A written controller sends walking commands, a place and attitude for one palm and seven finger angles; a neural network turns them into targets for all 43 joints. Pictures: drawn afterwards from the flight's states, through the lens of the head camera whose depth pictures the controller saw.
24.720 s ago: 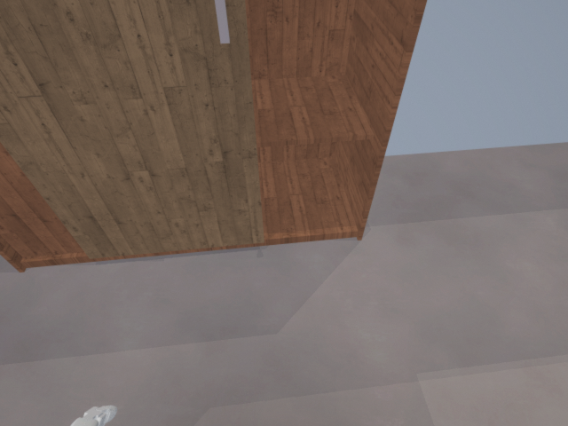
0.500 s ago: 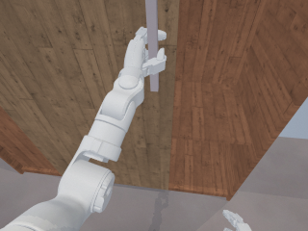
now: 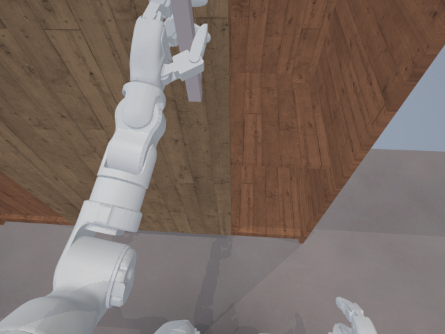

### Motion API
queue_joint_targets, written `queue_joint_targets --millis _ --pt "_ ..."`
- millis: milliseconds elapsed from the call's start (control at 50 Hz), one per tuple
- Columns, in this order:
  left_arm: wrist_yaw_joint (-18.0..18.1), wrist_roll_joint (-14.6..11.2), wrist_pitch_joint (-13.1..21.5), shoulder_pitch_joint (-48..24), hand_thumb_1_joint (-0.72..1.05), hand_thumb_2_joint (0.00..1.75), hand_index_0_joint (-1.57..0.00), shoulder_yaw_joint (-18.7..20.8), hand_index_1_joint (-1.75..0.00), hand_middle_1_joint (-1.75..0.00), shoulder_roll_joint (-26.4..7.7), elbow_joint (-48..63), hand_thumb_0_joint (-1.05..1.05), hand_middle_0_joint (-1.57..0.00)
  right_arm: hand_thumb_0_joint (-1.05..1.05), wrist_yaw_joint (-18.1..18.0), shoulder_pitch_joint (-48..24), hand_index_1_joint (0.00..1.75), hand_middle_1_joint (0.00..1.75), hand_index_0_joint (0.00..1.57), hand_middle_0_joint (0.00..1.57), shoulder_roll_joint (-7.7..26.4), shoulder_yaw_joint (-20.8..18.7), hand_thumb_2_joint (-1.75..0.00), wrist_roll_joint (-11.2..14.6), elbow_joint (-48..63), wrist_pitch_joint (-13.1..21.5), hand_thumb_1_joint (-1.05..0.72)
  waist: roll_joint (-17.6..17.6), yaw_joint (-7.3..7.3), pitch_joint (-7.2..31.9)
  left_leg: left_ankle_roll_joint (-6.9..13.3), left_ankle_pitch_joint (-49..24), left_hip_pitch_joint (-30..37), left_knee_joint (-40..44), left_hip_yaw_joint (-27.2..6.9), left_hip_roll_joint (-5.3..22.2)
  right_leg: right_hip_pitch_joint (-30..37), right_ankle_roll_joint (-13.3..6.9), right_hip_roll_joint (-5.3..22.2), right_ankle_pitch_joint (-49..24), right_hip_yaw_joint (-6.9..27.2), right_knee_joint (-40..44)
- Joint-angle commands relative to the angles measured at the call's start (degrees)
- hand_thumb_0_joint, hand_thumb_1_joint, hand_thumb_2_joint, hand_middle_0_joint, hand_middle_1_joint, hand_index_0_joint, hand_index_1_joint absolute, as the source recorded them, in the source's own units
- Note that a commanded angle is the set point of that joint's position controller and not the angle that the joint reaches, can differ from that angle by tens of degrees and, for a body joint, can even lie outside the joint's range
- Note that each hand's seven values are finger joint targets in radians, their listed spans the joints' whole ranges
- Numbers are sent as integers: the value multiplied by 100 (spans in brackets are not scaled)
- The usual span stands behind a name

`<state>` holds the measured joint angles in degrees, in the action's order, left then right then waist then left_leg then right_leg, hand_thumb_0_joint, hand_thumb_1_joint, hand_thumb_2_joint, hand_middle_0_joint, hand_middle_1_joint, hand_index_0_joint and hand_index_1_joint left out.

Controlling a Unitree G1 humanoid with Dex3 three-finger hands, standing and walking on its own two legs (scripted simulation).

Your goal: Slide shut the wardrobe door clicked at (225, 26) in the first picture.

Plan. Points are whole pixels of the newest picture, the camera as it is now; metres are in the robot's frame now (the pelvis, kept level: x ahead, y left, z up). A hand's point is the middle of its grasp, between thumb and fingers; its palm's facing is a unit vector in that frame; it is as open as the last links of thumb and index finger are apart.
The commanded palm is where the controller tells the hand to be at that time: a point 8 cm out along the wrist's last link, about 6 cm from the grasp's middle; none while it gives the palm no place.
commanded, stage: step sideways, sliding the door along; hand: left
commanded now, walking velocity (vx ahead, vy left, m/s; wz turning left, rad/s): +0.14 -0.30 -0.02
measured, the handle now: (188, 23) +0.49 +0.07 +0.26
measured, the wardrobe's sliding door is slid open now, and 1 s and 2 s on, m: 0.31 0.05 0.00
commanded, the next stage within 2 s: stop walking and hold the door there in 1.66 s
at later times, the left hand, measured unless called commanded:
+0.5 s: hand (255, 54) +0.44 -0.02 +0.24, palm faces +0.09 -0.99 -0.05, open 6.2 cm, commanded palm +0.42 -0.04 +0.24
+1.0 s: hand (401, 58) +0.44 -0.22 +0.24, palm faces +0.08 -0.99 -0.07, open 6.4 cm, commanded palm +0.42 -0.22 +0.24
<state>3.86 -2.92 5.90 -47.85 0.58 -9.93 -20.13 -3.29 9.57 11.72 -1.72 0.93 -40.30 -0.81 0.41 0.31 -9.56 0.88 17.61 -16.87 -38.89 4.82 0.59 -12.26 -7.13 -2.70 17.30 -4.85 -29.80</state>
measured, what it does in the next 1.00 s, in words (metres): steps to the right: right foot, then left foot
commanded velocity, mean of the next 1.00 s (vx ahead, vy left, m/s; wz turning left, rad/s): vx -0.04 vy -0.29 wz -0.14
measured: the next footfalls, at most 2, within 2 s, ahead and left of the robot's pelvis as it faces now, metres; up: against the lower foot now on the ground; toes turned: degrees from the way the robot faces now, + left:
right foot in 0.24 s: +0.16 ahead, -0.21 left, +0.00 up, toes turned -1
left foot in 0.44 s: +0.06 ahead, +0.00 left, +0.00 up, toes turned +8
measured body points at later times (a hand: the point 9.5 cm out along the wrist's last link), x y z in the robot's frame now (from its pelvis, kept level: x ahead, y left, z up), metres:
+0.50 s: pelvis +0.02 -0.15 -0.02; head +0.09 -0.13 +0.43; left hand +0.43 +0.03 +0.24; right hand +0.24 -0.36 -0.12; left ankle +0.02 +0.00 -0.74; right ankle +0.08 -0.24 -0.70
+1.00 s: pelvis +0.06 -0.33 -0.02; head +0.14 -0.33 +0.42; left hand +0.43 -0.16 +0.24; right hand +0.31 -0.51 -0.12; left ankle +0.04 -0.08 -0.73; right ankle +0.09 -0.43 -0.74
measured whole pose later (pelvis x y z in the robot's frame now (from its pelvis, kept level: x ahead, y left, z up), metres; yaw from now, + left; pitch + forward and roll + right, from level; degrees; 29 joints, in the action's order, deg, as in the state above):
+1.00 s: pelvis +0.06 -0.33 -0.02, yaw +6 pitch -3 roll +0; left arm 7.0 -4.5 4.0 -39.8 -3.7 -6.9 -1.0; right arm 2.8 1.8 11.8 -4.0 3.2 -32.4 -0.3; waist -2.1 -5.3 -13.5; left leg -8.8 16.9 -13.9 -35.4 0.9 14.5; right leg -17.6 -0.7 -0.5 19.4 -2.2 -41.1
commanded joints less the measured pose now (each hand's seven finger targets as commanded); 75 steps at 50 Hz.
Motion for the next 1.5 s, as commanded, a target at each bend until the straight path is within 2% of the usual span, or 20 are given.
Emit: queue_joint_targets --millis 0,20,80,200,280,380,420,620,700,740,820,880,960,1020,1060,1140,1220,1380,1440,1480 --pt "30 -61 596 -3370 90 90 -45 -13 -140 -140 -598 1906 0 -45 0 82 -224 30 30 20 20 690 -314 -90 88 896 178 -90 -382 362 3412 877 -4003 3585 1676 -1304 1412 -1039 782 455 -3149 319 -2256" --pt "-90 -168 627 -3546 90 90 -45 -171 -140 -140 -376 1859 0 -45 0 224 -358 30 30 20 20 696 -323 -90 143 902 110 -90 -1293 422 3347 1482 -5613 4558 1261 -2690 2525 -2637 775 167 862 749 -3313" --pt "-128 -19 596 -3543 90 90 -45 320 -140 -140 -1006 2272 0 -45 0 244 -558 30 30 20 20 615 -252 -90 82 971 62 -90 -825 244 2728 1513 -4430 4190 805 -2823 2824 -3525 429 783 1535 1699 -2964" --pt "-256 -49 510 -3745 90 90 -45 -624 -140 -140 13 1945 0 -45 0 263 -861 30 30 20 20 706 -250 -90 304 1247 215 -90 -844 113 2794 380 -1996 620 211 -158 1548 1069 717 186 -694 2 -653" --pt "-52 16 341 -4012 90 90 -45 -710 -140 -140 -88 1977 0 -45 0 158 -999 30 30 20 20 501 -362 -90 284 989 474 -90 2197 -36 2357 -168 1804 -508 -2948 -463 -37 656 -398 1794 -1977 2719 1496" --pt "78 -63 517 -3995 90 90 -45 -1306 -140 -140 521 2393 0 -45 0 178 -948 30 30 20 20 476 -265 -90 222 738 424 -90 127 394 3132 -31 -792 1947 1581 -369 509 -52 246 1070 -1827 632 -631" --pt "-35 -188 553 -3918 90 90 -45 -1601 -140 -140 837 2383 0 -45 0 359 -907 30 30 20 20 629 -382 -90 241 1062 391 -90 -1398 222 3155 1156 -3212 2753 1830 -2824 2885 -1659 620 411 767 906 -3156" --pt "-256 3 669 -3112 90 90 -45 -1701 -140 -140 882 3024 0 -45 0 625 -907 30 30 20 20 650 -344 -90 252 1401 234 -90 -1833 316 2873 385 -5593 3183 244 -540 1927 -716 711 155 119 81 -676" --pt "-195 111 722 -2605 90 90 -45 -1381 -140 -140 411 3195 0 -45 0 514 -1002 30 30 20 20 443 -203 -90 410 1405 287 -90 -553 304 2992 -31 -4167 1852 -905 -218 1151 1229 639 536 -3848 178 843" --pt "-136 104 667 -2412 90 90 -45 -1080 -140 -140 106 3369 0 -45 0 347 -1293 30 30 20 20 304 -326 -90 376 1335 289 -90 2288 160 2967 -306 490 -26 -1774 -358 394 2076 -53 1465 -6778 1323 64" --pt "-43 -78 635 -2245 90 90 -45 -1680 -140 -140 666 4262 0 -45 0 255 -1324 30 30 20 20 306 -273 -90 273 1173 311 -90 240 296 3356 -19 -2655 1631 1107 -334 1093 983 495 1201 -5015 629 -977" --pt "-239 -44 712 -2127 90 90 -45 -1876 -140 -140 1082 4021 0 -45 0 598 -1094 30 30 20 20 660 -421 -90 220 1538 235 -90 -1451 240 3124 928 -5854 2960 869 -1381 2791 -1237 702 384 1136 720 -2214" --pt "-188 111 750 -2205 90 90 -45 -1561 -140 -140 631 3998 0 -45 0 701 -1190 30 30 20 20 566 -342 -90 322 1546 313 -90 -1375 210 2725 296 -3973 1844 -51 -213 1953 208 669 344 -716 288 -278" --pt "-181 111 607 -1866 90 90 -45 -1156 -140 -140 158 3648 0 -45 0 544 -1300 30 30 20 20 303 -431 -90 339 1543 242 -90 2174 162 2615 -302 881 -4 -1786 -109 364 958 73 1351 -4692 1975 422" --pt "-91 43 591 -1514 90 90 -45 -1212 -140 -140 308 4102 0 -45 0 462 -1272 30 30 20 20 210 -336 -90 244 1342 317 -90 1390 166 2688 -201 1584 -451 -1876 -646 320 1302 -233 1616 -5522 2044 83" --pt "18 6 802 -1450 90 90 -45 -1530 -140 -140 612 4604 0 -45 0 385 -1237 30 30 20 20 179 -286 -90 170 1389 234 -90 824 233 3230 -202 -811 859 1252 52 605 1600 94 1264 -5910 1379 -681" --pt "-269 46 924 -1848 90 90 -45 -1800 -140 -140 913 4682 0 -45 0 743 -1035 30 30 20 20 564 -405 -90 208 1720 353 -90 -1262 214 3161 1155 -5910 3712 876 -1313 3046 -1998 623 381 1186 1060 -2655" --pt "-227 -34 548 -1939 90 90 -45 -1197 -140 -140 279 4104 0 -45 0 715 -1105 30 30 20 20 632 -292 -90 389 1690 419 -90 -1121 178 2612 594 -3306 1775 -41 74 1864 458 759 156 -1111 42 -178" --pt "-149 -13 509 -1625 90 90 -45 -752 -140 -140 -287 4028 0 -45 0 584 -1072 30 30 20 20 445 -402 -90 373 1558 483 -90 1774 90 2660 -245 1171 57 -1879 -61 402 1431 57 1425 -6067 2342 316" --pt "-31 -116 501 -1521 90 90 -45 -933 -140 -140 -119 4792 0 -45 0 501 -1038 30 30 20 20 231 -238 -90 321 1433 585 -90 718 95 2844 -137 1761 -370 -1374 -581 367 1943 -146 1734 -6498 2354 -36"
